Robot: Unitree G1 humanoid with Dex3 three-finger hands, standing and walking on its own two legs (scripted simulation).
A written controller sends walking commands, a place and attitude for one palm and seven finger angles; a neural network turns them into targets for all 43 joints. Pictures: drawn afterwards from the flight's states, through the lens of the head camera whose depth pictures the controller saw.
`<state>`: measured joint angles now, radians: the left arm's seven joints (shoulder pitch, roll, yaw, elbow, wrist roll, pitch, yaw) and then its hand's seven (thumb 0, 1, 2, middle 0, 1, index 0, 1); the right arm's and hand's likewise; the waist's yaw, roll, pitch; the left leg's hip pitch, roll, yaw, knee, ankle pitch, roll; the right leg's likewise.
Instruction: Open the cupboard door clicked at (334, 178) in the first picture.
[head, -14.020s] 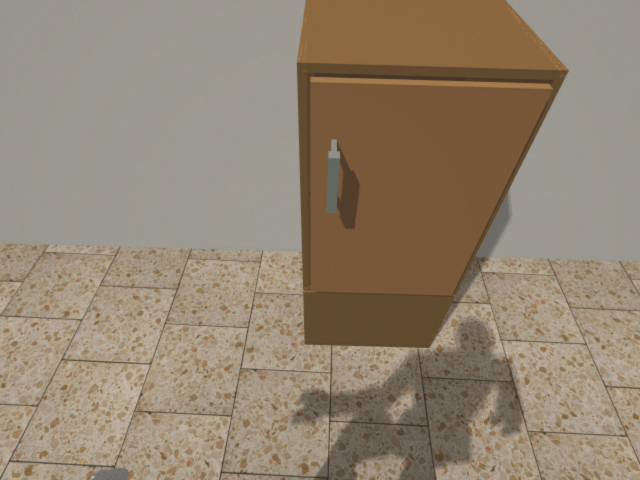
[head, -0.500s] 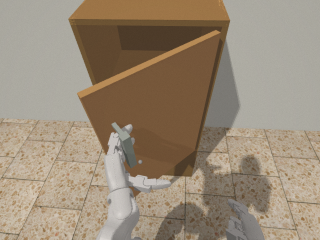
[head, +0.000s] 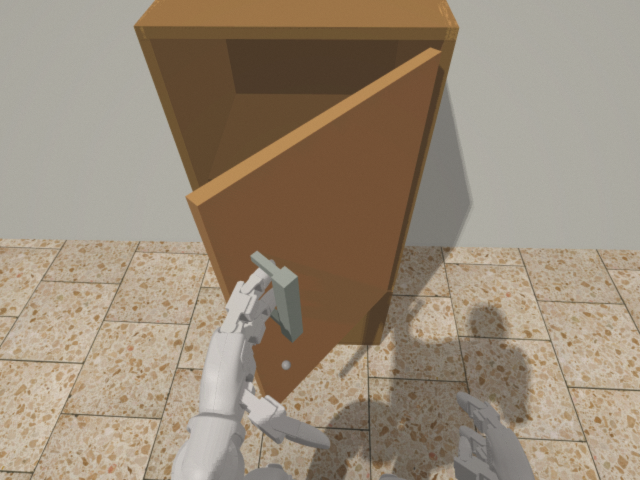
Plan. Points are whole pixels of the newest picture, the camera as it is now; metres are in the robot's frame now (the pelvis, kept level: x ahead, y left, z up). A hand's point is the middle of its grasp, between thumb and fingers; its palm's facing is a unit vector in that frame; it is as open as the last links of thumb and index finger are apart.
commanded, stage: slide the hand sideways off the handle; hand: left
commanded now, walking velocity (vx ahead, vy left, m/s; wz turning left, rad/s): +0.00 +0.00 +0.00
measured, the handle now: (277, 297) +0.32 +0.07 +0.07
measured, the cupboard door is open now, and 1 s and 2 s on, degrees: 49 48 48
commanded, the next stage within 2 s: draw the hand back to the body in 0.68 s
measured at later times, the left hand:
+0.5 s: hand (242, 396) +0.20 +0.09 +0.07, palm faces -0.02 -1.00 -0.02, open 16.1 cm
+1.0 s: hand (190, 404) +0.18 +0.14 +0.09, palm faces +0.00 -1.00 -0.05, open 16.3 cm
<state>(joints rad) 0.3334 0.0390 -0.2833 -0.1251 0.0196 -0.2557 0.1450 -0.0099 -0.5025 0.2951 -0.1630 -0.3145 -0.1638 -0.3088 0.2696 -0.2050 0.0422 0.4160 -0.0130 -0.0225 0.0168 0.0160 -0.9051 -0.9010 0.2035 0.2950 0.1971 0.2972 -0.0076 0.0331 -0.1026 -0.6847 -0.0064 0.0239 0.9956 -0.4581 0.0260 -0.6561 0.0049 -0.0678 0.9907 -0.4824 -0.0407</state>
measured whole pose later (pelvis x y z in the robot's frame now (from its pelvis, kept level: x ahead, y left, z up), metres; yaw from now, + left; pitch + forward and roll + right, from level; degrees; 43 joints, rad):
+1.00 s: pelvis +0.01 -0.01 -0.01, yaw +1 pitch +9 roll -1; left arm 0.64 0.19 0.00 -0.39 -0.20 -0.27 -0.13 -0.01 -0.50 0.30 -0.15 -0.31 -0.15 -0.30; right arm 0.27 -0.21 0.02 0.39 0.04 -0.07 -0.05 0.02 -0.91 -0.90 0.20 0.29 0.20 0.30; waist 0.02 0.06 -0.14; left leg -0.72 0.01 -0.01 1.05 -0.50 0.01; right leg -0.67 0.02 -0.10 1.02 -0.51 -0.05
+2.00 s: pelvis +0.04 +0.01 +0.06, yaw +0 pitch -4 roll -1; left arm 0.47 0.35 0.32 -0.42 -0.06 -0.05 0.12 0.01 0.63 0.78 -0.20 -0.31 -0.20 -0.30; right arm 0.19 -0.23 0.04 0.62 0.00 -0.11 -0.08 0.02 -0.90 -0.90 0.21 0.30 0.20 0.30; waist 0.08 0.06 0.02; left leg -0.10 -0.02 0.03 0.43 -0.26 0.04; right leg -0.06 0.01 -0.04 0.40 -0.26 -0.02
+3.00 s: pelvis -0.03 +0.02 +0.06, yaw -2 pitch -1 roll -1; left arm 0.57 0.43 0.42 -0.51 -0.04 -0.16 0.14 0.02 0.89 0.89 -0.21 -0.31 -0.21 -0.30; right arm 0.19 -0.23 -0.01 0.55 0.01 -0.02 -0.09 0.02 -0.90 -0.90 0.20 0.29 0.20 0.30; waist 0.00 0.00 0.04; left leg -0.30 -0.02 0.06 0.50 -0.19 0.06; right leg -0.28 0.01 -0.02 0.48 -0.19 0.00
